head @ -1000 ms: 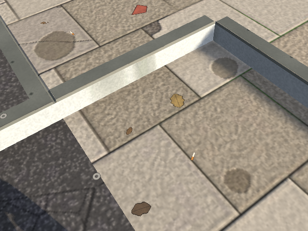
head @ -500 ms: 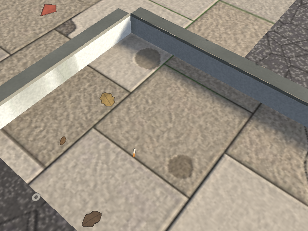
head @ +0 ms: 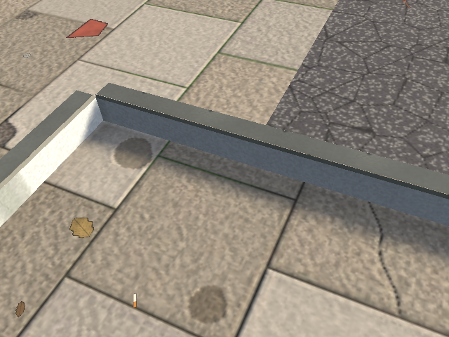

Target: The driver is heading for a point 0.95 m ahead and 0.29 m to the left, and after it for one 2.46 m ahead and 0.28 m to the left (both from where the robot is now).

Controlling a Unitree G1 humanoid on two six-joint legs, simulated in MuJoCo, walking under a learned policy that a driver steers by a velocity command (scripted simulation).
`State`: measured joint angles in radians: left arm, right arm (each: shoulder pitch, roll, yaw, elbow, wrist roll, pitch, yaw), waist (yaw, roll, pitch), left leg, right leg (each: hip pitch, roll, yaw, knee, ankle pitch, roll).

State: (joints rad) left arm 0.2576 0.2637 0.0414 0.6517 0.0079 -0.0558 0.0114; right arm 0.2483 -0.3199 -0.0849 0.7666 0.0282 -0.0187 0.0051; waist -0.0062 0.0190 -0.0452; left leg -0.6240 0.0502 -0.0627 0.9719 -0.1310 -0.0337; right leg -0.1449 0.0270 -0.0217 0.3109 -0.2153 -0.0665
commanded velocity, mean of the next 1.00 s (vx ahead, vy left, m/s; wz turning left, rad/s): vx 0.68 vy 0.00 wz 0.29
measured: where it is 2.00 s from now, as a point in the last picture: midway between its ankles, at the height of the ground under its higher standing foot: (114, 241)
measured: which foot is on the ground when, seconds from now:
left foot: up 0.00-0.32, down 0.34-0.80, up 0.82-1.00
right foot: down 0.00-0.36, up 0.38-0.76, down 0.78-1.00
